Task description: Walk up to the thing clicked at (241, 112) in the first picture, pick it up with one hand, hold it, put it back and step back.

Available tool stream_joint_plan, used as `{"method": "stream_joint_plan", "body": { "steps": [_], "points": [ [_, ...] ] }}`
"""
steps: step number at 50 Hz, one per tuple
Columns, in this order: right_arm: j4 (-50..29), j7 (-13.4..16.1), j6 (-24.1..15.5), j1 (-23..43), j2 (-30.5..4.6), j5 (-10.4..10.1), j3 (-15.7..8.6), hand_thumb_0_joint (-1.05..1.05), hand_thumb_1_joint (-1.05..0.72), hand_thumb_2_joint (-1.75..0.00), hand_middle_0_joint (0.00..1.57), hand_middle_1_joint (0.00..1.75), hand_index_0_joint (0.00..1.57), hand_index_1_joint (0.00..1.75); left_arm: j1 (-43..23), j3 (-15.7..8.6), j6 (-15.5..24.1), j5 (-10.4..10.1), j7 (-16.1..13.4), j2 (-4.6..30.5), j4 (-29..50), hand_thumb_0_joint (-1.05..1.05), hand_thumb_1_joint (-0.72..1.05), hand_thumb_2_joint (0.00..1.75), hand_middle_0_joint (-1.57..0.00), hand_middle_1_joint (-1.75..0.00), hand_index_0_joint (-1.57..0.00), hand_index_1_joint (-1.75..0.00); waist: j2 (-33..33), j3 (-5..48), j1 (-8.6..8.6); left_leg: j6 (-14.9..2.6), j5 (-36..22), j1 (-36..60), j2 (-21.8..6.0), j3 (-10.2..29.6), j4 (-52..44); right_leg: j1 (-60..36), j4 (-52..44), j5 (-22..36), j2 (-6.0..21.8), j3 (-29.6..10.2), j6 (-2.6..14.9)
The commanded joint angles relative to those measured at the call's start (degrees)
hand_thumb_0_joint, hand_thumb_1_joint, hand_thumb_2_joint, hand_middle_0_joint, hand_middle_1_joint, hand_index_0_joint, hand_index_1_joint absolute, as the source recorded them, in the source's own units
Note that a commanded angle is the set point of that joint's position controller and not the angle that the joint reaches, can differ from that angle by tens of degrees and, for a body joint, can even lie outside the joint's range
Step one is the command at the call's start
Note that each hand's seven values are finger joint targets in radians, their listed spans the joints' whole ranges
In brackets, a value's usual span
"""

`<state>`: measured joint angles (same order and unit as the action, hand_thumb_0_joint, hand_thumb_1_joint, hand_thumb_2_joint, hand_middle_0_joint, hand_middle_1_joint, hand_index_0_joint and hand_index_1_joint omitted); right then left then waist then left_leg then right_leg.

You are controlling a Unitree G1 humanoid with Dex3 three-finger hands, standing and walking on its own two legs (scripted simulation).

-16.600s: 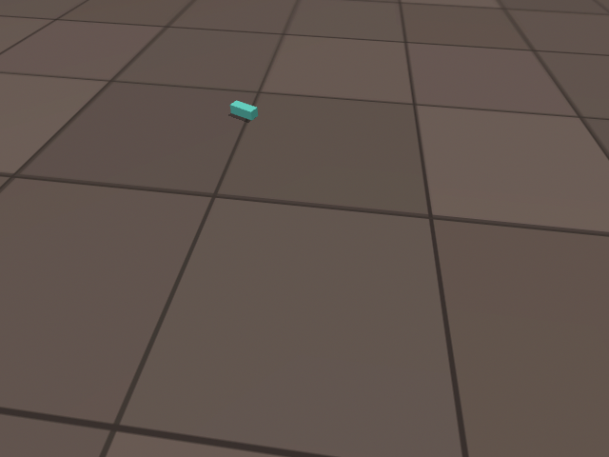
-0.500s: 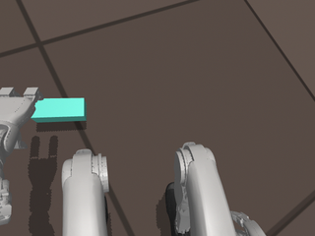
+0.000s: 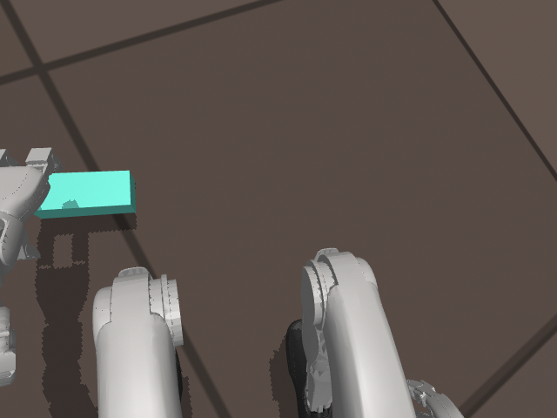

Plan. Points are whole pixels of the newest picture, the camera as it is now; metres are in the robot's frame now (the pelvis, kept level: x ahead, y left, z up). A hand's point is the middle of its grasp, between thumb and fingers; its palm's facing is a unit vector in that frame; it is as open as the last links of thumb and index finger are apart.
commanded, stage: rise first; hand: left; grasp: from above
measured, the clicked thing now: (85, 194) +0.48 +0.29 -0.29
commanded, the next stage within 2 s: approach in 1.54 s
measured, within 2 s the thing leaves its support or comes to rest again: neither
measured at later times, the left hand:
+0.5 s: hand (31, 211) +0.42 +0.33 -0.18, palm faces -0.47 -0.06 -0.88, open 14.1 cm
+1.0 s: hand (27, 200) +0.43 +0.33 -0.18, palm faces -0.46 -0.06 -0.89, open 14.2 cm
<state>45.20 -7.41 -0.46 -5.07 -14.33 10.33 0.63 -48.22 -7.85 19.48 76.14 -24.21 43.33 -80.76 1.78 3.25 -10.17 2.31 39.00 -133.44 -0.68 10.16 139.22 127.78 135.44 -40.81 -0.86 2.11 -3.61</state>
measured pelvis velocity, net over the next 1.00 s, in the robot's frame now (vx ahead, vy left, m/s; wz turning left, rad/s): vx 0.00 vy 0.01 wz -0.03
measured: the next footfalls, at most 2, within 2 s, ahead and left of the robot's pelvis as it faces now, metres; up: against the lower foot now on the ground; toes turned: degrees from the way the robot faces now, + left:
none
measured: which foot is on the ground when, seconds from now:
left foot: down 0.00-1.00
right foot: down 0.00-1.00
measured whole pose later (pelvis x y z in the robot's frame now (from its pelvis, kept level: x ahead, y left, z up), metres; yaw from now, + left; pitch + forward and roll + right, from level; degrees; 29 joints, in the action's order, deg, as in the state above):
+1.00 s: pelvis +0.00 +0.01 -0.01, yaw -2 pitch +32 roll -10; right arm 44.0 -8.0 -0.9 -5.9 -14.7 11.6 4.4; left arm -52.5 -7.7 19.0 76.9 -23.6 48.4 -84.1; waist 2.4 1.3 -12.9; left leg 1.7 39.0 -135.0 -0.4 11.4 141.3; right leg 128.2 136.1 -40.6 -1.2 3.0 -4.0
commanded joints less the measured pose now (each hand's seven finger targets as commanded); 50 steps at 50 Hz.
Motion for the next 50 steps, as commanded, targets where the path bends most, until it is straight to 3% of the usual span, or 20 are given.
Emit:
{"method": "stream_joint_plan", "body": {
  "steps": [1, 2, 12, 16, 24, 27, 28, 30, 33, 36, 37, 42, 44, 49, 50],
  "points": [
    [-1.2, 0.4, -0.6, -9.7, -14.2, 0.1, -4.1, 0.00, -0.90, -0.90, 0.20, 0.30, 0.20, 0.30, -15.6, -2.3, 0.4, -1.3, -2.3, 15.5, 6.4, 0.00, -0.52, 0.99, -0.06, -1.03, -0.08, -1.01, -16.5, 36.5, 0.79, -3.54, -8.4, 30.1, 1.0, -7.9, -13.9, -14.3, -13.2, 11.0, -1.3, 6.8, 5.26],
    [-1.3, 0.4, -0.6, -9.6, -14.3, 0.3, -3.9, 0.00, -0.90, -0.90, 0.20, 0.30, 0.20, 0.30, -15.8, -2.0, 0.3, -1.2, -2.4, 15.2, 6.2, 0.00, -0.60, 1.07, -0.07, -0.96, -0.03, -0.99, -16.0, 36.9, 0.52, -3.56, -8.4, 30.3, 1.1, -7.8, -13.8, -14.3, -13.5, 11.0, -1.4, 6.8, 5.23],
    [-0.7, 0.5, -0.7, -9.9, -14.6, 0.9, -3.1, 0.00, -0.91, -0.90, 0.20, 0.30, 0.20, 0.30, -18.1, -1.9, 0.1, -0.5, -3.6, 16.7, 5.4, 0.00, -0.56, 1.03, -0.07, -1.00, -0.07, -1.01, -15.9, 37.6, -0.32, -3.71, -8.9, 29.7, 1.1, -7.7, -12.6, -15.3, -13.7, 12.2, -1.6, 6.6, 4.99],
    [-0.6, 0.5, -1.2, -9.6, -14.9, 1.0, -2.9, 0.00, -0.90, -0.90, 0.20, 0.30, 0.20, 0.30, -18.9, -1.3, -0.4, -0.4, -3.6, 16.4, 4.1, 0.00, -0.55, 1.02, -0.07, -1.01, -0.07, -1.01, -17.0, 35.9, -0.84, -3.51, -7.3, 29.7, 1.0, -7.4, -13.1, -13.1, -13.2, 10.4, -1.6, 7.0, 5.21],
    [-0.8, 0.2, -1.7, -10.5, -15.1, 0.9, -2.5, 0.00, -0.91, -0.90, 0.20, 0.30, 0.20, 0.30, -18.6, -0.9, -1.2, -0.5, -3.0, 16.7, 3.5, 0.00, -0.56, 1.03, -0.07, -1.01, -0.06, -1.02, -16.9, 35.6, -1.66, -3.47, -8.8, 30.2, 0.9, -7.2, -12.4, -13.6, -12.6, 12.3, -1.6, 7.2, 5.19],
    [-1.1, 0.2, -1.4, -10.6, -15.2, 0.9, -2.4, 0.00, -0.91, -0.90, 0.20, 0.30, 0.20, 0.30, -18.8, -2.8, -0.9, -0.8, -2.8, 19.5, 5.6, 0.00, -0.56, 1.03, -0.08, -1.01, -0.07, -1.01, -17.8, 38.2, -0.61, -3.52, -10.1, 30.2, 0.9, -7.4, -12.1, -15.5, -12.7, 13.4, -1.6, 6.9, 5.07],
    [-0.9, 0.2, -1.4, -10.7, -15.1, 0.7, -2.5, 0.00, -0.91, -0.90, 0.20, 0.30, 0.20, 0.30, -17.6, -2.8, -1.0, -0.9, -2.8, 18.8, 4.7, 0.00, -0.57, 1.03, -0.08, -1.00, -0.07, -1.01, -18.0, 37.3, -0.28, -3.42, -10.3, 30.6, 0.9, -7.6, -12.2, -15.3, -12.7, 13.5, -1.5, 6.8, 5.10],
    [-1.0, 0.1, -1.3, -11.1, -15.3, 1.2, -2.3, 0.00, -0.91, -0.90, 0.20, 0.30, 0.20, 0.30, -18.9, -1.6, -0.9, -0.8, -2.5, 17.3, 4.2, 0.00, -0.57, 1.03, -0.07, -1.01, -0.06, -1.02, -18.2, 36.7, -2.01, -3.34, -9.9, 30.5, 0.9, -7.0, -12.3, -14.6, -12.2, 13.1, -1.6, 7.6, 5.03],
    [-1.3, 0.0, -0.9, -11.1, -15.3, 1.2, -1.9, 0.00, -0.91, -0.90, 0.20, 0.30, 0.20, 0.30, -19.4, -2.3, -0.6, -0.5, -2.4, 19.1, 4.7, 0.00, -0.57, 1.04, -0.06, -1.02, -0.05, -1.02, -19.3, 37.4, -1.49, -3.31, -10.6, 30.8, 1.0, -7.0, -12.3, -14.9, -12.0, 13.8, -1.6, 7.5, 5.16],
    [-1.1, 0.0, -1.0, -11.4, -15.4, 1.2, -1.6, 0.00, -0.91, -0.90, 0.20, 0.30, 0.20, 0.30, -20.5, -1.8, -0.5, -0.6, -2.2, 19.1, 4.1, 0.00, -0.58, 1.05, -0.07, -1.01, -0.05, -1.02, -17.3, 36.2, -2.40, -3.61, -10.2, 29.3, 0.8, -6.9, -11.6, -15.5, -12.8, 14.1, -1.8, 7.3, 4.87],
    [-1.0, 0.0, -1.0, -11.3, -15.4, 1.2, -1.3, 0.00, -0.91, -0.90, 0.20, 0.30, 0.20, 0.30, -19.4, -2.3, -0.6, -0.6, -2.2, 19.6, 3.3, 0.00, -0.59, 1.05, -0.07, -1.01, -0.05, -1.02, -17.9, 35.8, -1.69, -3.46, -10.5, 29.7, 0.9, -7.0, -11.9, -15.2, -12.4, 14.0, -1.7, 7.3, 5.04],
    [-1.5, 0.0, -0.8, -11.2, -15.4, 1.2, -1.1, 0.00, -0.91, -0.90, 0.20, 0.30, 0.20, 0.30, -20.4, -1.4, -0.3, -0.6, -1.6, 19.3, 3.4, 0.00, -0.58, 1.04, -0.07, -1.02, -0.06, -1.03, -18.6, 35.5, -2.09, -3.33, -9.1, 29.7, 0.8, -6.7, -12.4, -14.3, -12.4, 12.6, -1.9, 7.7, 5.23],
    [-1.7, 0.0, -0.8, -11.3, -15.8, 1.2, -1.2, 0.00, -0.91, -0.90, 0.20, 0.30, 0.20, 0.30, -20.1, -2.7, -0.5, -0.5, -1.6, 21.0, 4.5, 0.00, -0.58, 1.04, -0.06, -1.02, -0.05, -1.02, -20.4, 36.7, -1.33, -3.14, -10.3, 31.8, 0.8, -6.7, -12.6, -14.0, -11.8, 13.1, -1.8, 7.8, 5.21],
    [-1.8, -0.1, -0.6, -11.6, -15.7, 1.2, -0.7, 0.00, -0.91, -0.90, 0.20, 0.30, 0.20, 0.30, -20.8, -1.4, -0.5, -0.5, -1.0, 20.2, 3.9, 0.00, -0.58, 1.04, -0.06, -1.02, -0.06, -1.03, -18.8, 35.2, -2.76, -3.39, -9.7, 29.6, 0.9, -6.6, -12.2, -14.6, -12.4, 13.4, -1.9, 7.8, 5.07],
    [-1.8, 0.0, -0.6, -11.5, -15.7, 1.1, -0.8, 0.00, -0.91, -0.90, 0.20, 0.30, 0.20, 0.30, -20.3, -1.8, -0.5, -0.3, -0.9, 20.8, 4.2, 0.00, -0.59, 1.05, -0.06, -1.02, -0.05, -1.03, -19.2, 35.6, -2.11, -3.37, -10.0, 30.1, 0.8, -6.6, -12.3, -14.8, -12.5, 13.6, -1.8, 7.7, 5.10]
  ]
}}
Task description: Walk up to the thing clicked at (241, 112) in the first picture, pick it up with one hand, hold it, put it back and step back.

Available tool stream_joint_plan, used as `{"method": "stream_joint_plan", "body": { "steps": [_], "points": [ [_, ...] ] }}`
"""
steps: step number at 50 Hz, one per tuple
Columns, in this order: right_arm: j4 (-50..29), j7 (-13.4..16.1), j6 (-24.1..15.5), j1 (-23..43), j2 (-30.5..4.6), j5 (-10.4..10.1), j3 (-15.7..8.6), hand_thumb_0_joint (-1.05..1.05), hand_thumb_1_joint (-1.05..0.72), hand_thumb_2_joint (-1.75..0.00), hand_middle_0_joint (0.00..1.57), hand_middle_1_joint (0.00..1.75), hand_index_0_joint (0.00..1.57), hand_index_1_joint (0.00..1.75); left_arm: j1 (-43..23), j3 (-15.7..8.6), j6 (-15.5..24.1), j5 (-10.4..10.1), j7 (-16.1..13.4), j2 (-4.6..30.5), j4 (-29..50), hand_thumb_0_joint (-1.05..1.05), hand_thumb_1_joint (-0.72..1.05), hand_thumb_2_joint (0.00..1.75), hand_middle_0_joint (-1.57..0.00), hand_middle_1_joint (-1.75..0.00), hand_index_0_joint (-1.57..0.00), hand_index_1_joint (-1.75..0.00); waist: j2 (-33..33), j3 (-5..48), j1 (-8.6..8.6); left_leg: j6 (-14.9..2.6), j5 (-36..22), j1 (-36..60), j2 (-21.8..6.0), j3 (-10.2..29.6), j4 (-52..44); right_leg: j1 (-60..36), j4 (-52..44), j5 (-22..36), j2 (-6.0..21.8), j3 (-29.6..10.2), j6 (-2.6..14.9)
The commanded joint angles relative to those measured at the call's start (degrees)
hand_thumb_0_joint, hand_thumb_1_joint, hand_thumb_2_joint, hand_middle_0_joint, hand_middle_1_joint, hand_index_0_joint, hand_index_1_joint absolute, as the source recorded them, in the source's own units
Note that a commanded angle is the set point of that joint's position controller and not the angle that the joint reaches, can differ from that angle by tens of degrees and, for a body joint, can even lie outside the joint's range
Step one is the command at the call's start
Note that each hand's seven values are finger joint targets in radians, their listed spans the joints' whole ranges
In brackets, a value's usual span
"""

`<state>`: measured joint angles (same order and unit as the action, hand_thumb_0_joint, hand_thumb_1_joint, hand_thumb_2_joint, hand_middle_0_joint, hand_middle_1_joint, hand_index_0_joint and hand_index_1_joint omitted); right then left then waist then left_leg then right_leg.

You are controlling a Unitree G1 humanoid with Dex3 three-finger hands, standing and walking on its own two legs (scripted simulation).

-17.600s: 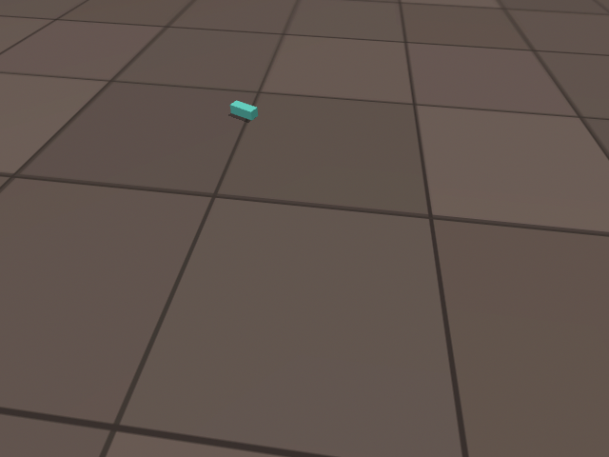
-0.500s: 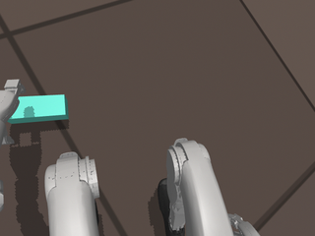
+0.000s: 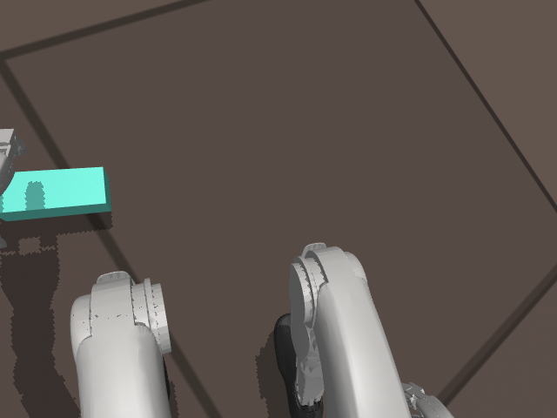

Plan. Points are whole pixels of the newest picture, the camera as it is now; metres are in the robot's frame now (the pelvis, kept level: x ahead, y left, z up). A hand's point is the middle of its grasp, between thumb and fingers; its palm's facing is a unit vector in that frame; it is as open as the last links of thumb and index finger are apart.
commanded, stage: rise first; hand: left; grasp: from above
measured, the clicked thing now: (55, 193) +0.47 +0.30 -0.29
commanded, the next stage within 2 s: approach in 0.54 s
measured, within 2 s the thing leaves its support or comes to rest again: neither
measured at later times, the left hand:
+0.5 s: hand out of the picture +0.42 +0.34 -0.16, palm faces -0.46 -0.06 -0.89, open 14.2 cm
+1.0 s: hand (41, 174) +0.47 +0.28 -0.16, palm faces -0.41 -0.04 -0.91, open 13.9 cm
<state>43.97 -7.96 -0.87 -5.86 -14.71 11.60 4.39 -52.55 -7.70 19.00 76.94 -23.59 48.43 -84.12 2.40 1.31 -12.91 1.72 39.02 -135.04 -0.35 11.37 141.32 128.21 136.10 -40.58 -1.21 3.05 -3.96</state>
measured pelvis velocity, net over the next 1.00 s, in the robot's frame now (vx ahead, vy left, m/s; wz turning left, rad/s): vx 0.00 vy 0.00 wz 0.00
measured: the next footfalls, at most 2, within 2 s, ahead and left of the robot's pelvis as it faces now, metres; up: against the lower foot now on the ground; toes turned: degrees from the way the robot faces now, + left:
none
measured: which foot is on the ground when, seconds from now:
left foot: down 0.00-1.00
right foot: down 0.00-1.00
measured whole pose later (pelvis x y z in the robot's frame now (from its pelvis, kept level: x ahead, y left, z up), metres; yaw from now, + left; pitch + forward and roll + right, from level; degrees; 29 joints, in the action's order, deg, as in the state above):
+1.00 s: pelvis +0.00 +0.00 +0.01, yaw +0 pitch +33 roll -9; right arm 42.6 -7.5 -3.1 -7.3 -14.6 10.5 5.9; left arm -59.4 -1.8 15.6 77.9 -26.3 44.2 -87.7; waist 2.3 2.4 -16.3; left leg 1.9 37.8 -135.3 -0.4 11.1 139.5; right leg 128.8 134.5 -39.2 -1.2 3.1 -3.3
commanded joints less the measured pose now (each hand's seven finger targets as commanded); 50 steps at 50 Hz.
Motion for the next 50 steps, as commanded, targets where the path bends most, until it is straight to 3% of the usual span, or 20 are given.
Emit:
{"method": "stream_joint_plan", "body": {
  "steps": [1, 4, 11, 16, 18, 20, 23, 26, 28, 31, 32, 33, 35, 36, 41, 43, 45, 47, 50],
  "points": [
    [-0.8, 0.6, -0.2, -10.8, -15.5, -0.2, -4.6, 0.00, -0.91, -0.90, 0.20, 0.30, 0.20, 0.30, -15.6, -2.4, 0.0, -1.6, -1.5, 15.8, 7.6, 0.00, -0.58, 1.05, -0.06, -1.02, -0.05, -1.03, -19.8, 37.5, 0.82, -2.78, -10.0, 31.6, 0.5, -7.8, -14.6, -15.1, -13.0, 13.3, -1.4, 6.9, 5.40],
    [-1.0, 0.6, -0.2, -10.4, -15.4, -0.4, -4.5, 0.00, -0.91, -0.90, 0.20, 0.30, 0.20, 0.30, -15.5, -1.2, 0.0, -1.5, -1.2, 14.6, 7.6, 0.00, -0.58, 1.05, -0.06, -1.02, -0.05, -1.03, -20.2, 37.9, 0.58, -2.67, -9.7, 32.4, 0.4, -7.8, -14.7, -14.8, -13.2, 13.1, -1.5, 6.9, 5.50],
    [-1.3, 0.7, -0.1, -10.4, -15.4, -0.8, -4.5, 0.00, -0.91, -0.90, 0.20, 0.30, 0.20, 0.30, -16.5, -1.0, 0.4, -1.7, -1.0, 14.5, 9.2, 0.00, -0.58, 1.04, -0.06, -1.02, -0.05, -1.03, -21.0, 38.0, 0.49, -2.58, -9.3, 32.6, 0.5, -7.6, -15.4, -14.4, -13.2, 12.7, -1.5, 7.0, 5.55],
    [-1.4, 0.9, -0.3, -10.1, -15.5, -1.1, -4.4, 0.00, -0.91, -0.90, 0.20, 0.30, 0.20, 0.30, -16.5, -0.5, 0.4, -1.4, -1.1, 14.2, 6.8, 0.00, -0.57, 1.03, -0.07, -1.03, -0.06, -1.03, -19.4, 35.5, 0.20, -2.64, -6.6, 31.4, 0.5, -7.4, -16.1, -12.7, -14.0, 10.1, -1.4, 7.2, 5.68],
    [-1.3, 0.8, -0.6, -10.7, -15.5, -0.9, -4.2, 0.00, -0.91, -0.90, 0.20, 0.30, 0.20, 0.30, -17.1, -0.7, 0.5, -1.3, -1.2, 14.5, 7.3, 0.00, -0.58, 1.04, -0.06, -1.03, -0.06, -1.04, -19.8, 36.0, -0.04, -2.61, -7.7, 31.9, 0.6, -7.5, -15.8, -13.6, -13.7, 11.2, -1.3, 7.1, 5.57],
    [-1.3, 0.9, -0.6, -10.6, -15.6, -1.1, -4.4, 0.00, -0.91, -0.90, 0.20, 0.30, 0.20, 0.30, -18.4, -1.6, 0.6, -1.3, -1.5, 16.1, 9.9, 0.00, -0.57, 1.03, -0.07, -1.03, -0.06, -1.04, -20.9, 38.6, 0.85, -2.61, -8.4, 32.6, 0.6, -7.9, -15.7, -14.6, -14.2, 11.9, -1.4, 6.7, 5.56],
    [-1.3, 0.8, -0.8, -10.9, -15.3, -1.1, -4.3, 0.00, -0.91, -0.90, 0.20, 0.30, 0.20, 0.30, -17.2, -0.7, 0.2, -1.2, -1.5, 14.4, 7.4, 0.00, -0.58, 1.04, -0.06, -1.04, -0.06, -1.04, -19.7, 36.7, -0.22, -2.66, -7.8, 31.5, 0.5, -7.6, -15.8, -13.8, -14.0, 11.4, -1.5, 7.0, 5.61],
    [-1.3, 0.8, -0.8, -11.3, -15.2, -1.2, -4.4, 0.00, -0.91, -0.90, 0.20, 0.30, 0.20, 0.30, -16.7, -0.9, -0.2, -1.1, -1.4, 15.0, 8.0, 0.00, -0.58, 1.04, -0.07, -1.03, -0.06, -1.04, -20.9, 38.9, 0.62, -2.63, -10.2, 33.3, 0.5, -8.0, -15.3, -15.1, -14.0, 13.6, -1.4, 6.6, 5.53],
    [-1.3, 0.8, -0.8, -11.1, -15.3, -1.2, -4.3, 0.00, -0.91, -0.90, 0.20, 0.30, 0.20, 0.30, -17.4, -0.3, -0.4, -1.7, -1.2, 14.2, 7.1, 0.00, -0.57, 1.02, -0.07, -1.04, -0.06, -1.04, -20.3, 36.8, -0.34, -2.69, -8.7, 31.4, 0.5, -7.8, -15.7, -14.2, -14.0, 12.4, -1.4, 6.8, 5.53],
    [-1.6, 0.9, -0.9, -10.8, -15.4, -1.3, -4.2, 0.00, -0.91, -0.90, 0.20, 0.30, 0.20, 0.30, -17.0, -0.4, -0.3, -1.5, -0.9, 14.8, 6.4, 0.00, -0.57, 1.03, -0.07, -1.04, -0.06, -1.04, -20.1, 36.0, -0.15, -2.62, -7.3, 31.1, 0.5, -7.7, -16.0, -13.8, -14.2, 11.0, -1.4, 6.9, 5.62],
    [-1.6, 0.8, -1.0, -11.1, -15.3, -1.1, -4.1, 0.00, -0.91, -0.90, 0.20, 0.30, 0.20, 0.30, -16.3, -0.6, -0.4, -1.4, -0.7, 14.8, 6.2, 0.00, -0.61, 1.11, -0.09, -0.98, -0.04, -1.02, -19.8, 36.1, -0.08, -2.68, -7.8, 31.0, 0.7, -7.8, -15.9, -14.6, -14.3, 11.5, -1.4, 6.9, 5.58],
    [-1.6, 0.8, -0.9, -11.2, -15.4, -1.3, -4.3, 0.00, -0.90, -0.90, 0.20, 0.30, 0.20, 0.30, -16.2, -0.9, -0.4, -1.7, -0.6, 14.8, 7.5, 0.00, -0.56, 1.03, -0.07, -1.05, -0.07, -1.05, -20.0, 37.4, 0.64, -2.67, -8.3, 31.8, 0.7, -7.9, -16.0, -15.0, -14.3, 11.8, -1.3, 6.8, 5.58],
    [-1.6, 0.8, -0.9, -10.9, -15.2, -1.5, -4.5, 0.00, -0.91, -0.90, 0.20, 0.30, 0.20, 0.30, -17.5, 0.4, -0.2, -1.9, -0.5, 13.3, 9.3, 0.00, -0.53, 1.00, -0.08, -1.06, -0.09, -1.05, -21.5, 38.6, 0.25, -2.47, -8.3, 32.8, 0.6, -7.8, -16.2, -14.5, -14.1, 11.9, -1.4, 6.8, 5.74],
    [-1.6, 0.8, -1.0, -11.4, -15.3, -1.4, -4.6, 0.00, -0.91, -0.90, 0.20, 0.30, 0.20, 0.30, -18.4, 1.1, -0.1, -2.2, -0.6, 11.8, 9.1, 0.00, -0.54, 1.00, -0.07, -1.07, -0.08, -1.06, -21.3, 38.0, -1.03, -2.43, -8.2, 33.0, 0.6, -7.6, -16.3, -14.1, -14.0, 11.9, -1.3, 7.1, 5.66],
    [-0.6, 0.8, -1.5, -13.1, -15.2, -1.5, -4.2, 0.00, -0.91, -0.90, 0.20, 0.30, 0.20, 0.30, -23.7, 4.9, -0.1, -1.8, -1.8, 7.1, 8.5, 0.00, -0.54, 1.00, -0.07, -1.08, -0.08, -1.07, -19.8, 37.1, -4.10, -2.60, -8.7, 32.1, 0.2, -7.3, -14.9, -13.8, -15.1, 13.4, -1.5, 7.1, 5.35],
    [-0.2, 1.1, -1.9, -13.4, -15.6, -1.5, -4.0, 0.00, -0.91, -0.90, 0.20, 0.30, 0.20, 0.30, -26.4, 4.8, -0.8, -1.5, -3.1, 7.6, 8.6, 0.00, -0.53, 0.99, -0.07, -1.08, -0.08, -1.07, -20.9, 37.8, -3.95, -2.44, -9.0, 33.0, 0.1, -7.3, -15.3, -12.8, -14.8, 13.5, -1.5, 7.2, 5.47],
    [-0.6, 1.0, -2.3, -13.8, -15.5, -1.2, -3.6, 0.00, -0.91, -0.90, 0.20, 0.30, 0.20, 0.30, -27.5, 5.6, -2.0, -0.9, -4.2, 6.2, 6.5, 0.00, -0.54, 1.00, -0.07, -1.08, -0.08, -1.07, -23.2, 37.2, -5.04, -2.13, -8.6, 34.0, -0.1, -7.2, -16.0, -12.1, -14.4, 13.2, -1.5, 7.7, 5.73],
    [-0.8, 1.0, -2.5, -13.6, -15.8, -1.2, -3.4, 0.00, -0.91, -0.90, 0.20, 0.30, 0.20, 0.30, -27.9, 4.3, -3.8, -0.1, -5.3, 8.4, 4.4, 0.00, -0.53, 1.00, -0.07, -1.07, -0.09, -1.06, -23.4, 36.9, -4.16, -2.09, -8.3, 33.6, 0.0, -7.4, -16.7, -11.5, -14.2, 12.8, -1.4, 7.7, 5.88],
    [-2.1, 0.9, -2.6, -13.5, -15.9, -1.0, -2.6, 0.00, -0.91, -0.90, 0.20, 0.30, 0.20, 0.30, -27.4, 3.1, -6.7, 0.5, -6.0, 10.0, 1.1, 0.00, -0.52, 1.01, -0.09, -1.06, -0.09, -1.05, -24.1, 37.2, -4.14, -2.31, -9.5, 33.1, 0.2, -7.9, -16.3, -12.7, -13.9, 14.2, -1.3, 7.2, 5.86]
  ]
}}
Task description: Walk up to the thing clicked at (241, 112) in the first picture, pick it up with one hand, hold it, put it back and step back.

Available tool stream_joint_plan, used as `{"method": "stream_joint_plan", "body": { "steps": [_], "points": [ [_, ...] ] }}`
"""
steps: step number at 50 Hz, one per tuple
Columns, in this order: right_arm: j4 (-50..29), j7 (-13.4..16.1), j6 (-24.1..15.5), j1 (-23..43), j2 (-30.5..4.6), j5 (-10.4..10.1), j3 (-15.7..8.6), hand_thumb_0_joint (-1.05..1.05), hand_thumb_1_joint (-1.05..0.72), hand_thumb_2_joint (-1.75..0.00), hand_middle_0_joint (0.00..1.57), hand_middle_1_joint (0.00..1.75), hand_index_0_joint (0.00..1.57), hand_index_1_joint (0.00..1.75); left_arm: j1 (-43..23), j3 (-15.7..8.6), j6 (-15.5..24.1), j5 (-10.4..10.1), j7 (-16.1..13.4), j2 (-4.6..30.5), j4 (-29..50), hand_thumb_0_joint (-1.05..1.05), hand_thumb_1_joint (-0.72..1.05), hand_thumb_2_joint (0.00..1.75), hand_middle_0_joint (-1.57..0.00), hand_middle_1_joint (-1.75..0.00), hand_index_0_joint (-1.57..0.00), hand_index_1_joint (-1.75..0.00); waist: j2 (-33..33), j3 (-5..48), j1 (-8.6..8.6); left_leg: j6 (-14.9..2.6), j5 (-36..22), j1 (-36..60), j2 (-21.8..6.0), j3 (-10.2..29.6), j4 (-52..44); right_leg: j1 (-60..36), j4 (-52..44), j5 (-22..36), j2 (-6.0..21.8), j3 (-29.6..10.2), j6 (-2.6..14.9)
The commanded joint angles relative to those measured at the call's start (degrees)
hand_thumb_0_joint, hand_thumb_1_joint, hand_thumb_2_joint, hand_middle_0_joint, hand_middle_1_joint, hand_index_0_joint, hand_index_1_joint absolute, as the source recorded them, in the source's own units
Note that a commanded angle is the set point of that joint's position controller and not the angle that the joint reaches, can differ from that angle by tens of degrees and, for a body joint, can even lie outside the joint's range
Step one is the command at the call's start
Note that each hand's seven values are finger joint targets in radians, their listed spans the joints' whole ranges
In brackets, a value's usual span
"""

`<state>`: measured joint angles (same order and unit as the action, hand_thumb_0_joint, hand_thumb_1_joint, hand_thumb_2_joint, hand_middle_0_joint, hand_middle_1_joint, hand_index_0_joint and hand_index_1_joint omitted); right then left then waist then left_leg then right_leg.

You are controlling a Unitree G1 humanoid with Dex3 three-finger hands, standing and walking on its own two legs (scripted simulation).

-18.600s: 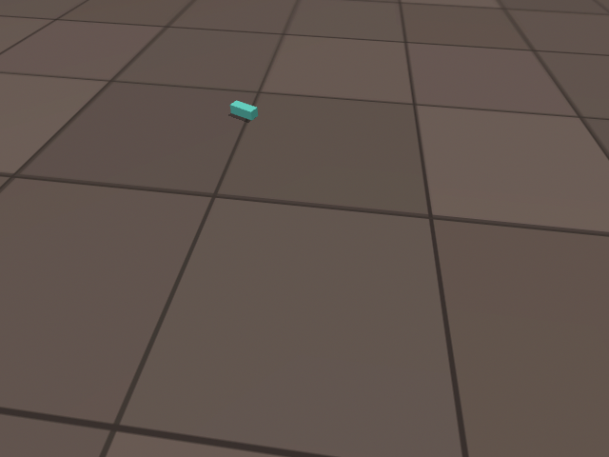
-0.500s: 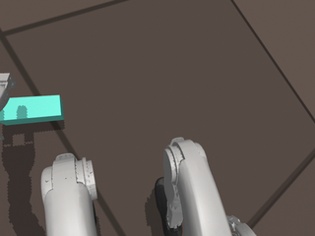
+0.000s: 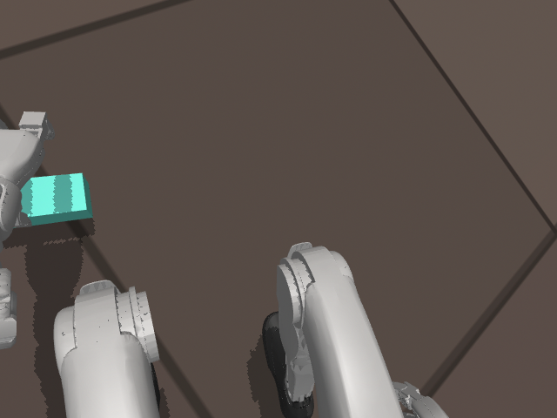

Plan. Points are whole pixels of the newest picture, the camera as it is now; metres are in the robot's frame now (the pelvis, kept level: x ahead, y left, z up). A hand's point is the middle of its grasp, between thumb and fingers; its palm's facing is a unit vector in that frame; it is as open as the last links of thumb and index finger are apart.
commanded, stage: approach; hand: left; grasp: from above
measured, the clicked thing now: (33, 202) +0.48 +0.30 -0.29
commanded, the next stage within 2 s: close in in 0.26 s
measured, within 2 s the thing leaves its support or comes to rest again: neither
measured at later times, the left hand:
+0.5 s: hand out of the picture +0.44 +0.31 -0.18, palm faces -0.51 -0.07 -0.86, open 13.7 cm
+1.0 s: hand (28, 203) +0.46 +0.29 -0.24, palm faces -0.48 -0.08 -0.87, open 13.8 cm
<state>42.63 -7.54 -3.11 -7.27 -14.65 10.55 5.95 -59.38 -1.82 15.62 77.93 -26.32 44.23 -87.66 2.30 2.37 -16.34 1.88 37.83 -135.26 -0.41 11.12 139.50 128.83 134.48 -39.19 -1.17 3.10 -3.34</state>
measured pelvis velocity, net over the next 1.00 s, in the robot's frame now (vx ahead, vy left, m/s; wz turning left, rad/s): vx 0.00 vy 0.00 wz -0.05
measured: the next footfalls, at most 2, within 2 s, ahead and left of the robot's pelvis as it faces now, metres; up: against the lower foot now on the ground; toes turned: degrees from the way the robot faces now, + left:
none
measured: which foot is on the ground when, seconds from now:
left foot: down 0.00-1.00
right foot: down 0.00-1.00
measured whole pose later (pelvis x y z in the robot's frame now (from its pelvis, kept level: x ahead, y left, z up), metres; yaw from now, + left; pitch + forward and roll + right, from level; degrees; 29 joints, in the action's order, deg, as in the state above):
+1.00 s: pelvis +0.00 +0.00 -0.02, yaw -3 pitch +30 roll -12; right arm 41.0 -10.4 -7.5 -7.1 -16.0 14.6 11.9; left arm -59.0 -6.3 13.8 77.2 -31.3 51.6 -97.1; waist 4.8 -3.9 -20.4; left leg 1.5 39.1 -136.8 -0.7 13.6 144.7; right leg 129.6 137.5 -39.1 -2.8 4.5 -4.5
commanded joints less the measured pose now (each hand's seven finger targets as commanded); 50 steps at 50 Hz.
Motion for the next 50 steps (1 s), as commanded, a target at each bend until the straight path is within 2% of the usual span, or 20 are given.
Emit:
{"method": "stream_joint_plan", "body": {
  "steps": [1, 5, 8, 9, 10, 11, 15, 17, 20, 24, 26, 30, 32, 34, 37, 41, 45, 46, 47, 50],
  "points": [
    [-1.1, 0.6, -0.4, -11.8, -15.9, 0.0, -4.0, 0.00, -0.91, -0.90, 0.20, 0.30, 0.20, 0.30, -20.3, -3.2, -4.2, -0.8, -3.3, 14.6, 4.2, 0.00, -0.52, 1.00, -0.08, -1.06, -0.09, -1.05, -23.4, 37.2, -0.18, -2.67, -8.4, 33.0, 0.2, -7.8, -14.5, -13.9, -12.7, 13.0, -1.5, 6.9, 5.19],
    [-2.4, 0.2, -0.8, -11.4, -15.7, -0.6, -3.2, 0.00, -0.91, -0.90, 0.20, 0.30, 0.20, 0.30, -16.6, -3.4, -7.4, -3.1, -1.5, 14.9, 1.6, 0.00, -0.51, 1.04, -0.11, -1.04, -0.11, -1.04, -20.2, 36.7, -0.09, -3.65, -8.1, 29.4, 0.4, -8.5, -13.7, -17.3, -13.4, 13.5, -1.8, 6.1, 4.79],
    [-3.5, 0.4, -0.2, -10.4, -15.4, -1.3, -3.1, 0.00, -0.91, -0.90, 0.20, 0.30, 0.20, 0.30, -13.9, -5.3, -7.8, -4.7, 0.7, 18.9, 6.0, 0.00, -0.48, 1.02, -0.15, -1.01, -0.14, -1.02, -19.8, 41.4, 2.48, -3.89, -9.5, 28.4, 0.3, -9.1, -13.8, -23.3, -13.7, 14.4, -1.9, 5.2, 4.43],
    [-3.6, 0.4, -0.1, -10.7, -15.5, -1.7, -3.2, 0.00, -0.91, -0.90, 0.20, 0.30, 0.20, 0.30, -11.9, -5.6, -8.0, -5.6, 1.5, 18.6, 4.9, 0.00, -0.48, 1.02, -0.14, -1.01, -0.14, -1.01, -18.4, 39.9, 2.58, -3.93, -9.4, 27.6, 0.4, -9.1, -13.6, -22.8, -13.6, 14.2, -1.8, 5.2, 4.44],
    [-3.7, 0.4, 0.0, -10.7, -15.3, -2.0, -3.4, 0.00, -0.91, -0.90, 0.20, 0.30, 0.20, 0.30, -10.2, -4.5, -7.9, -6.4, 2.9, 16.5, 4.0, 0.00, -0.49, 1.01, -0.13, -1.01, -0.13, -1.01, -16.0, 37.4, 1.38, -4.16, -8.7, 26.2, 0.4, -8.8, -13.3, -22.1, -13.7, 13.7, -1.9, 5.4, 4.26],
    [-3.5, 0.4, 0.0, -10.6, -15.3, -2.2, -3.3, 0.00, -0.91, -0.90, 0.20, 0.30, 0.20, 0.30, -10.0, -3.4, -7.3, -7.0, 4.3, 15.0, 4.3, 0.00, -0.50, 1.01, -0.13, -1.00, -0.12, -1.01, -14.6, 35.0, 0.46, -4.36, -7.4, 24.3, 0.4, -8.5, -12.9, -21.5, -13.8, 12.7, -2.1, 5.4, 4.18],
    [-3.0, 0.7, 0.6, -11.6, -15.6, -2.0, -3.7, 0.00, -0.91, -0.90, 0.20, 0.30, 0.20, 0.30, -11.6, -5.6, -3.1, -8.0, 6.9, 19.8, 13.0, 0.00, -0.48, 1.01, -0.15, -1.01, -0.15, -1.01, -15.8, 38.3, 2.17, -3.84, -8.3, 25.9, 0.4, -8.5, -12.4, -24.9, -14.4, 12.4, -1.8, 5.1, 4.24],
    [-2.8, 0.7, 1.0, -12.5, -16.1, -1.5, -4.1, 0.00, -0.91, -0.90, 0.20, 0.30, 0.20, 0.30, -12.1, -5.0, -0.8, -7.7, 7.2, 17.7, 13.2, 0.00, -0.46, 1.00, -0.15, -1.04, -0.16, -1.03, -16.0, 35.9, 0.59, -3.39, -7.9, 26.5, 0.4, -8.0, -11.8, -22.2, -14.5, 11.6, -1.7, 5.9, 4.55],
    [-1.5, 0.8, 1.0, -13.5, -16.0, -1.2, -4.4, 0.00, -0.91, -0.90, 0.20, 0.30, 0.20, 0.30, -16.3, -2.3, 2.6, -7.2, 6.6, 13.9, 15.3, 0.00, -0.53, 0.96, -0.08, -1.05, -0.09, -1.03, -17.1, 35.1, -1.42, -2.98, -6.0, 27.7, 0.3, -7.2, -11.3, -19.1, -14.6, 10.0, -1.7, 6.6, 4.61],
    [-0.8, 0.9, 1.1, -12.5, -15.9, -0.5, -4.0, 0.00, -0.91, -0.90, 0.20, 0.30, 0.20, 0.30, -15.2, -1.0, 4.8, -5.0, 3.4, 13.4, 9.9, 0.00, -0.49, 1.01, -0.09, -1.08, -0.11, -1.06, -18.5, 33.5, -0.50, -2.51, -4.3, 29.5, 0.2, -6.5, -12.5, -16.2, -13.5, 8.0, -2.0, 7.7, 5.00],
    [-0.6, 0.7, 0.8, -12.6, -16.2, 0.1, -3.8, 0.00, -0.90, -0.90, 0.20, 0.30, 0.20, 0.30, -16.2, -0.6, 5.0, -3.3, 1.7, 12.8, 7.9, 0.00, -0.47, 1.04, -0.10, -1.11, -0.12, -1.09, -20.1, 33.2, -1.35, -2.24, -5.6, 31.8, 0.2, -6.1, -12.6, -14.9, -12.5, 9.4, -1.9, 8.3, 4.97],
    [-0.1, 0.2, 0.0, -11.7, -16.7, 1.2, -3.0, 0.00, -0.90, -0.90, 0.20, 0.30, 0.20, 0.30, -17.7, -1.3, 4.1, -0.7, -2.1, 14.2, 3.6, 0.00, -0.47, 1.08, -0.10, -1.11, -0.11, -1.10, -22.0, 32.1, -2.25, -2.09, -8.0, 33.1, 0.0, -6.0, -11.9, -13.1, -10.6, 12.0, -1.9, 8.9, 4.98],
    [-0.5, 0.1, -0.4, -11.5, -17.2, 1.5, -2.8, 0.00, -0.90, -0.90, 0.20, 0.30, 0.20, 0.30, -18.1, -3.9, 3.4, 0.5, -4.2, 17.9, 5.3, 0.00, -0.46, 1.11, -0.11, -1.13, -0.12, -1.11, -24.8, 34.7, -1.01, -1.89, -9.8, 34.7, 0.0, -6.2, -12.4, -14.6, -10.3, 13.5, -1.9, 8.9, 5.03],
    [-0.8, -0.2, -0.8, -10.9, -17.0, 2.1, -2.6, 0.00, -0.90, -0.90, 0.20, 0.30, 0.20, 0.30, -17.0, -4.2, 2.0, 1.4, -5.7, 17.8, 2.6, 0.00, -0.48, 1.06, -0.09, -1.07, -0.09, -1.07, -25.0, 34.5, -1.40, -1.99, -10.2, 34.0, -0.1, -6.5, -11.8, -14.3, -9.7, 14.2, -2.0, 8.9, 4.99],
    [-0.7, -1.0, -1.8, -10.2, -17.0, 2.8, -1.7, 0.00, -0.90, -0.90, 0.20, 0.30, 0.20, 0.30, -17.8, -2.7, -0.2, 0.9, -7.3, 15.2, -3.7, 0.00, -0.50, 1.00, -0.07, -1.04, -0.08, -1.03, -21.6, 29.3, -3.97, -2.57, -7.0, 29.0, -0.2, -6.3, -11.1, -12.5, -10.1, 12.5, -2.4, 9.0, 4.70],
    [-1.4, -1.5, -3.3, -9.5, -18.2, 3.3, -0.9, 0.00, -0.90, -0.90, 0.20, 0.30, 0.20, 0.30, -16.9, -4.4, -2.1, 0.0, -8.1, 18.7, -2.4, 0.00, -0.51, 1.00, -0.08, -1.03, -0.08, -1.02, -24.1, 32.8, -2.45, -2.33, -8.3, 31.8, -0.2, -6.1, -10.8, -14.7, -9.2, 13.3, -2.4, 9.2, 4.67],
    [-1.8, -2.2, -4.5, -8.9, -18.3, 3.6, 0.1, 0.00, -0.90, -0.90, 0.20, 0.30, 0.20, 0.30, -16.4, -3.3, -2.5, -1.3, -6.9, 18.1, -4.0, 0.00, -0.52, 0.99, -0.07, -1.02, -0.07, -1.01, -23.1, 30.3, -4.26, -2.69, -6.3, 29.0, -0.4, -5.8, -9.7, -14.7, -8.9, 12.0, -2.8, 9.4, 4.55],
    [-2.5, -2.3, -4.9, -8.2, -19.0, 3.8, 0.3, 0.00, -0.90, -0.90, 0.20, 0.30, 0.20, 0.30, -16.8, -4.6, -2.3, -1.8, -6.7, 20.0, -3.6, 0.00, -0.51, 0.99, -0.07, -1.02, -0.07, -1.01, -21.6, 30.2, -4.46, -2.97, -5.6, 28.0, -0.6, -5.6, -8.9, -14.9, -9.0, 11.6, -2.9, 9.4, 4.31],
    [-2.5, -2.2, -5.1, -8.6, -19.4, 3.7, 0.4, 0.00, -0.90, -0.90, 0.20, 0.30, 0.20, 0.30, -16.0, -5.6, -2.0, -2.0, -6.8, 21.9, -2.8, 0.00, -0.51, 1.00, -0.07, -1.02, -0.07, -1.01, -22.0, 31.0, -3.69, -3.00, -5.8, 27.9, -0.5, -5.5, -9.2, -16.3, -9.5, 11.6, -2.9, 9.1, 4.31],
    [-2.8, -2.4, -5.4, -8.5, -19.3, 4.0, 0.9, 0.00, -0.90, -0.90, 0.20, 0.30, 0.20, 0.30, -12.9, -6.2, -1.3, -2.4, -7.0, 22.3, -2.5, 0.00, -0.55, 1.01, -0.07, -0.99, -0.06, -1.00, -22.4, 31.9, -2.92, -2.64, -8.0, 28.9, -0.8, -5.2, -8.8, -17.8, -8.8, 13.4, -3.3, 9.5, 4.39]
  ]
}}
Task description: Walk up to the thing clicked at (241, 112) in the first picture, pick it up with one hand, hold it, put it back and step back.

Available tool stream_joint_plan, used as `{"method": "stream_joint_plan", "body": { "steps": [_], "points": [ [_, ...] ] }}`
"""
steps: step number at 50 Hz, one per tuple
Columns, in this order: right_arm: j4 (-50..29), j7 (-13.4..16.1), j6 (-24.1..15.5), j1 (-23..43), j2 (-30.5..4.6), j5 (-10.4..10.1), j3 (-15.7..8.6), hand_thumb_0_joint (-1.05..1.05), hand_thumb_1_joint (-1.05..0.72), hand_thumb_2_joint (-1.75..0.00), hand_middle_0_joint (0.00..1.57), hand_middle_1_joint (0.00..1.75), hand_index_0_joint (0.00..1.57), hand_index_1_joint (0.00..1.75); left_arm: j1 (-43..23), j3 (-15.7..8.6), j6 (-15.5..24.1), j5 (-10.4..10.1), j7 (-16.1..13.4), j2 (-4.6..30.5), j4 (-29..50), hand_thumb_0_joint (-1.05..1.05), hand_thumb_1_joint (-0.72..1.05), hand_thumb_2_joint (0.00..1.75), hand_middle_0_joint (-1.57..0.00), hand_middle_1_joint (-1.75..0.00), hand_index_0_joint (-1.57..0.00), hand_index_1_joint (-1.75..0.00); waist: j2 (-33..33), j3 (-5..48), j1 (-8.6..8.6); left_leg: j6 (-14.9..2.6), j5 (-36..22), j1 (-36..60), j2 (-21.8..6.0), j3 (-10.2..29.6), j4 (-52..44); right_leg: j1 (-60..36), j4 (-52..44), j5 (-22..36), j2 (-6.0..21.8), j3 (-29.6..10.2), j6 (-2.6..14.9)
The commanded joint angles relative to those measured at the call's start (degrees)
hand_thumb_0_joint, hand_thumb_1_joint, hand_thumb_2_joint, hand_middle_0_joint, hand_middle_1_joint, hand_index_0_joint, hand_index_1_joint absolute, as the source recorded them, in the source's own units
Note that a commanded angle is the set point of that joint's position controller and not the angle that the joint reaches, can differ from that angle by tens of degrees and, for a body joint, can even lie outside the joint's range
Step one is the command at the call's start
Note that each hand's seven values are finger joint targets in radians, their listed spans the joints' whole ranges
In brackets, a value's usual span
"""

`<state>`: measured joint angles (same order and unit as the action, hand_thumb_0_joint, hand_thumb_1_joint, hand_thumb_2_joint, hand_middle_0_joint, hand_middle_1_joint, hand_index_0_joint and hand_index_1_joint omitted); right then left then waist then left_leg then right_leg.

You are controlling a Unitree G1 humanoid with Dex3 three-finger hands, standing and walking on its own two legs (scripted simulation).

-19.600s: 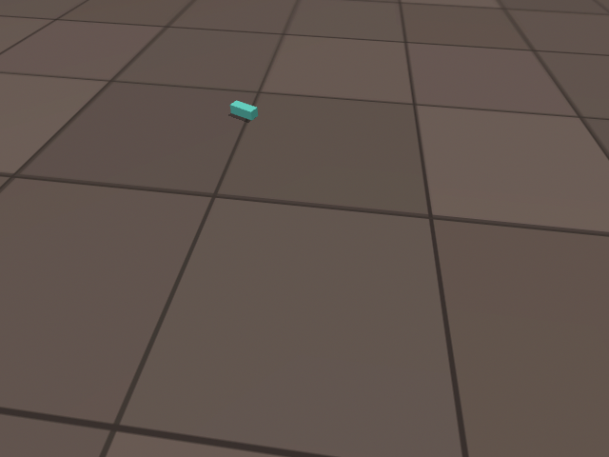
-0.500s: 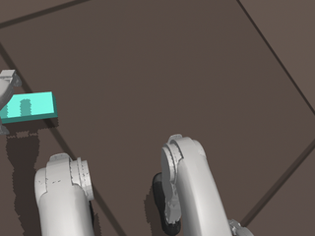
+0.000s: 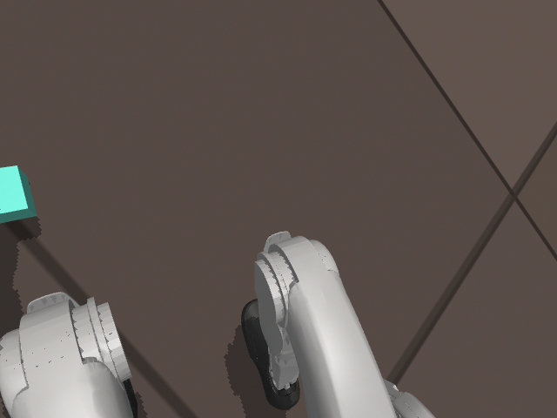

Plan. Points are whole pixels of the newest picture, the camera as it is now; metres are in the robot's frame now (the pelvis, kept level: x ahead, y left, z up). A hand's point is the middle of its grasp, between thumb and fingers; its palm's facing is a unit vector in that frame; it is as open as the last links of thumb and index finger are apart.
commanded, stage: rest palm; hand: left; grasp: from above
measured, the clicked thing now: out of the picture +0.46 +0.32 -0.27
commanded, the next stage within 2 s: close in 0.84 s
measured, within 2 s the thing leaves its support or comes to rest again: neither
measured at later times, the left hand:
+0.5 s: hand out of the picture +0.44 +0.31 -0.25, palm faces -0.47 -0.12 -0.88, open 14.2 cm
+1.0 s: hand out of the picture +0.44 +0.31 -0.26, palm faces -0.48 -0.11 -0.87, open 14.1 cm
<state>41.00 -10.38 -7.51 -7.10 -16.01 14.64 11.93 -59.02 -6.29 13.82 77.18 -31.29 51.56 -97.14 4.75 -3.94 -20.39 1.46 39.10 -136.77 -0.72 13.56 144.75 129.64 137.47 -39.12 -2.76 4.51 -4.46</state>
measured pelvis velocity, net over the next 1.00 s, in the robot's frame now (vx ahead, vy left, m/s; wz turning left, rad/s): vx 0.00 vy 0.00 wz -0.04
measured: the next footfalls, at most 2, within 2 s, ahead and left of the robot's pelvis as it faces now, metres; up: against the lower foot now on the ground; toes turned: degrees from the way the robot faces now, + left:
none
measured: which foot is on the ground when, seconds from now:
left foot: down 0.00-1.00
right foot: down 0.00-1.00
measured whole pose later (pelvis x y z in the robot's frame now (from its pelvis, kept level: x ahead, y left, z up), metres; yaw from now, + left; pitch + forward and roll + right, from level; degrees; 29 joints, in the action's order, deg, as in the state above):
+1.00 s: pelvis +0.00 +0.00 -0.01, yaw -3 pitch +27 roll -14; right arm 40.1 -13.9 -11.4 -3.8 -18.5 17.4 15.9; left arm -57.7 -5.9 16.1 76.6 -35.9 56.4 -99.3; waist 8.0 -8.7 -21.0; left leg 2.0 41.7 -135.3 -1.0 16.8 148.0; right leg 127.8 138.5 -39.9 -3.8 6.8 -5.1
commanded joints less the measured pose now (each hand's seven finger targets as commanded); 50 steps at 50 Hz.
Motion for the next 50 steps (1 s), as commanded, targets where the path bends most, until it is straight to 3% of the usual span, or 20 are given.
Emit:
{"method": "stream_joint_plan", "body": {
  "steps": [1, 2, 4, 11, 18, 19, 20, 22, 24, 25, 26, 27, 29, 31, 32, 34, 37, 45, 47, 50],
  "points": [
    [-1.4, 0.4, -1.0, -8.5, -18.1, 0.1, -4.8, 0.00, -0.90, -0.90, 0.20, 0.30, 0.20, 0.30, -13.3, -1.4, 0.7, -1.8, -2.1, 14.1, 7.1, 0.00, -0.55, 1.01, -0.07, -0.99, -0.06, -0.99, -25.1, 38.4, 0.77, -2.04, -10.3, 30.7, -0.4, -7.5, -13.9, -18.7, -11.4, 14.0, -1.6, 8.6, 5.58],
    [-1.2, 0.1, -1.1, -8.8, -18.3, 0.3, -4.6, 0.00, -0.90, -0.90, 0.20, 0.30, 0.20, 0.30, -13.2, -1.5, 0.9, -1.6, -2.1, 14.6, 5.3, 0.00, -0.53, 1.00, -0.07, -1.00, -0.06, -1.00, -24.8, 36.5, -0.31, -2.14, -9.6, 30.1, -0.6, -7.4, -13.4, -18.1, -11.0, 13.9, -1.7, 8.7, 5.49],
    [-0.9, 0.1, -1.1, -9.4, -18.9, 0.5, -4.8, 0.00, -0.90, -0.90, 0.20, 0.30, 0.20, 0.30, -13.2, -2.8, 1.6, -1.7, -2.4, 16.7, 7.3, 0.00, -0.54, 1.02, -0.07, -0.99, -0.06, -0.99, -25.3, 37.1, 0.13, -2.16, -10.0, 29.9, -0.7, -7.2, -13.2, -19.2, -11.5, 14.3, -1.8, 8.7, 5.39],
    [-0.6, -1.1, -1.5, -9.5, -19.5, 1.8, -4.0, 0.00, -0.90, -0.90, 0.20, 0.30, 0.20, 0.30, -12.2, -2.9, 2.7, -1.0, -3.4, 16.3, 6.1, 0.00, -0.55, 1.02, -0.07, -0.97, -0.06, -0.98, -25.4, 33.6, -1.52, -1.87, -10.8, 29.9, -1.1, -6.5, -11.8, -18.7, -10.5, 15.4, -2.0, 9.7, 5.24],
    [0.1, -1.6, -1.7, -8.4, -19.8, 2.2, -3.9, 0.00, -0.90, -0.90, 0.20, 0.30, 0.20, 0.30, -12.0, -3.0, 3.4, -0.7, -4.6, 17.4, 7.2, 0.00, -0.56, 1.05, -0.08, -0.97, -0.05, -0.99, -26.6, 34.0, -1.01, -1.62, -9.7, 30.4, -1.3, -6.0, -12.1, -18.8, -10.3, 14.5, -2.2, 10.3, 5.28],
    [-0.2, -1.7, -1.8, -8.4, -19.9, 2.1, -4.2, 0.00, -0.90, -0.90, 0.20, 0.30, 0.20, 0.30, -12.5, -2.5, 3.4, -0.4, -4.7, 17.3, 8.7, 0.00, -0.56, 1.03, -0.07, -0.97, -0.05, -0.99, -28.4, 35.7, -0.68, -1.46, -10.3, 32.1, -1.3, -5.9, -12.7, -19.2, -10.2, 14.9, -2.2, 10.1, 5.32],
    [-0.8, -2.0, -2.1, -7.5, -19.3, 2.2, -3.9, 0.00, -0.90, -0.90, 0.20, 0.30, 0.20, 0.30, -12.7, -0.3, 3.2, -0.6, -4.7, 14.2, 7.7, 0.00, -0.56, 1.03, -0.07, -0.97, -0.05, -0.99, -28.6, 35.1, -1.13, -1.26, -10.4, 32.5, -1.3, -5.9, -12.7, -18.4, -9.7, 15.2, -2.2, 10.4, 5.37],
    [-0.4, -2.3, -2.4, -7.0, -19.9, 2.2, -4.0, 0.00, -0.90, -0.90, 0.20, 0.30, 0.20, 0.30, -13.3, -0.2, 3.1, -0.9, -5.0, 14.6, 7.1, 0.00, -0.55, 1.02, -0.07, -0.97, -0.05, -0.99, -27.7, 33.9, -1.24, -1.49, -10.1, 31.1, -1.5, -5.7, -12.2, -18.2, -10.0, 15.1, -2.4, 10.5, 5.15],
    [0.1, -2.4, -2.4, -8.4, -20.6, 2.2, -4.1, 0.00, -0.90, -0.90, 0.20, 0.30, 0.20, 0.30, -13.4, -1.3, 2.7, -0.5, -5.4, 16.3, 7.2, 0.00, -0.55, 1.02, -0.07, -0.97, -0.05, -0.98, -26.2, 34.6, -1.76, -1.80, -11.4, 31.0, -1.4, -5.8, -11.7, -19.8, -10.4, 16.7, -2.4, 10.3, 4.76],
    [-0.1, -2.4, -2.5, -7.7, -20.0, 1.9, -3.8, 0.00, -0.90, -0.90, 0.20, 0.30, 0.20, 0.30, -13.1, -1.1, 2.6, -0.5, -5.8, 16.0, 7.8, 0.00, -0.56, 1.03, -0.07, -0.96, -0.05, -0.98, -27.7, 35.6, -0.83, -1.50, -12.3, 32.1, -1.4, -5.7, -12.1, -19.9, -10.1, 17.2, -2.4, 10.2, 5.11],
    [-0.1, -2.6, -2.7, -7.0, -19.6, 2.0, -3.5, 0.00, -0.90, -0.91, 0.20, 0.30, 0.20, 0.30, -12.9, 0.0, 2.3, -0.9, -5.9, 14.5, 6.4, 0.00, -0.56, 1.03, -0.07, -0.97, -0.05, -0.98, -27.9, 34.9, -1.04, -1.47, -12.6, 32.0, -1.5, -5.7, -12.1, -19.4, -9.8, 17.4, -2.4, 10.2, 5.14],
    [0.1, -2.6, -2.8, -7.1, -20.2, 2.1, -3.6, 0.00, -0.90, -0.90, 0.20, 0.30, 0.20, 0.30, -13.0, -0.9, 2.2, -1.1, -6.3, 15.3, 6.4, 0.00, -0.56, 1.02, -0.06, -0.97, -0.05, -0.98, -27.6, 35.7, -1.25, -1.38, -13.5, 32.4, -1.6, -5.5, -12.1, -20.1, -10.0, 18.1, -2.5, 10.6, 5.01],
    [-0.3, -2.9, -2.8, -7.7, -20.3, 2.0, -3.4, 0.00, -0.90, -0.90, 0.20, 0.30, 0.20, 0.30, -12.0, -0.2, 1.4, -0.6, -6.4, 14.4, 3.8, 0.00, -0.55, 1.00, -0.06, -0.97, -0.05, -0.99, -26.5, 34.0, -2.03, -1.51, -13.5, 31.8, -1.6, -5.5, -11.8, -19.7, -9.5, 18.3, -2.5, 10.6, 4.99],
    [0.0, -3.1, -3.2, -7.2, -20.5, 2.1, -3.2, 0.00, -0.90, -0.90, 0.20, 0.30, 0.20, 0.30, -12.3, -0.7, 1.1, -0.9, -6.3, 15.5, 2.5, 0.00, -0.55, 1.01, -0.07, -0.98, -0.06, -0.99, -26.5, 31.9, -2.28, -1.61, -12.1, 30.4, -1.5, -5.5, -11.6, -18.7, -9.4, 17.2, -2.4, 10.6, 4.96],
    [-0.1, -2.9, -3.0, -7.2, -20.9, 2.1, -3.2, 0.00, -0.90, -0.90, 0.20, 0.30, 0.20, 0.30, -14.0, -1.9, 1.4, -1.3, -6.6, 17.0, 5.0, 0.00, -0.55, 1.00, -0.07, -0.97, -0.05, -0.99, -27.4, 33.5, -1.73, -1.48, -12.1, 31.1, -1.5, -5.2, -12.5, -19.5, -10.0, 16.8, -2.5, 10.7, 5.09],
    [-0.9, -2.9, -3.3, -6.0, -20.5, 2.1, -3.0, 0.00, -0.90, -0.91, 0.20, 0.30, 0.20, 0.30, -13.4, -0.4, 1.3, -1.0, -6.3, 15.4, 3.9, 0.00, -0.56, 1.01, -0.07, -0.97, -0.06, -0.99, -27.2, 32.7, -1.79, -1.58, -10.4, 30.6, -1.5, -5.5, -12.5, -18.9, -10.4, 15.5, -2.6, 10.5, 5.14],
    [-0.5, -2.9, -3.5, -6.4, -20.9, 2.0, -2.6, 0.00, -0.90, -0.91, 0.20, 0.30, 0.20, 0.30, -13.7, -1.6, 1.4, -1.8, -6.5, 17.0, 3.0, 0.00, -0.55, 1.01, -0.07, -0.99, -0.06, -1.00, -25.8, 32.2, -2.23, -1.76, -9.3, 29.1, -1.5, -5.2, -12.1, -19.1, -10.3, 14.7, -2.4, 10.7, 4.95],
    [-0.9, -3.1, -4.2, -5.3, -21.0, 2.3, -1.9, 0.00, -0.91, -0.91, 0.20, 0.30, 0.20, 0.30, -12.3, 0.5, 2.3, -1.9, -6.2, 15.7, 2.7, 0.00, -0.53, 1.00, -0.08, -0.99, -0.07, -1.00, -25.8, 31.2, -2.71, -1.61, -9.3, 29.5, -1.7, -4.9, -11.5, -19.8, -10.1, 14.9, -2.7, 10.8, 4.75],
    [-0.6, -3.0, -4.2, -5.3, -21.1, 2.1, -1.5, 0.00, -0.90, -0.91, 0.20, 0.30, 0.20, 0.30, -13.1, -0.2, 2.7, -1.9, -6.7, 17.5, 4.0, 0.00, -0.52, 0.99, -0.08, -0.99, -0.07, -1.00, -25.4, 32.3, -2.19, -1.63, -9.0, 29.4, -1.8, -4.8, -11.6, -20.6, -10.4, 14.6, -2.8, 10.6, 4.79],
    [-0.4, -3.0, -4.4, -5.4, -21.2, 2.5, -1.5, 0.00, -0.90, -0.90, 0.20, 0.30, 0.20, 0.30, -12.8, -0.3, 2.3, -1.4, -7.8, 17.9, 3.9, 0.00, -0.39, 0.95, -0.16, -0.99, -0.16, -0.98, -27.1, 33.6, -1.95, -1.38, -10.7, 30.8, -2.0, -4.8, -11.5, -21.3, -10.2, 16.1, -3.0, 10.7, 4.96]
  ]
}}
